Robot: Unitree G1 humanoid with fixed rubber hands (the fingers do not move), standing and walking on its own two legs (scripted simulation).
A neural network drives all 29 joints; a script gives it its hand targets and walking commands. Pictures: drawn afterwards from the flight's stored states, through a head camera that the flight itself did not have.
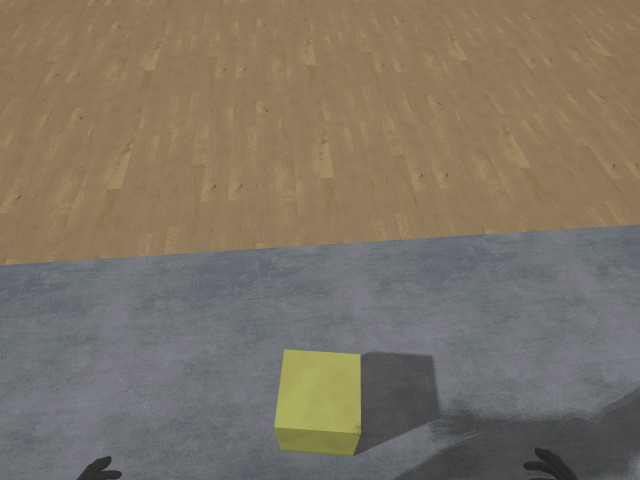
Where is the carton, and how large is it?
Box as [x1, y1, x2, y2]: [274, 349, 360, 455]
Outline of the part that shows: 284,349 274,425 280,449 287,451 352,455 360,434 359,354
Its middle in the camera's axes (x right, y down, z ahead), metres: +0.00 +0.47 +1.09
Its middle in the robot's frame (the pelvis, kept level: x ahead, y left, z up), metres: +0.41 +0.00 -0.66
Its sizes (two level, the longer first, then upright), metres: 0.210 0.200 0.250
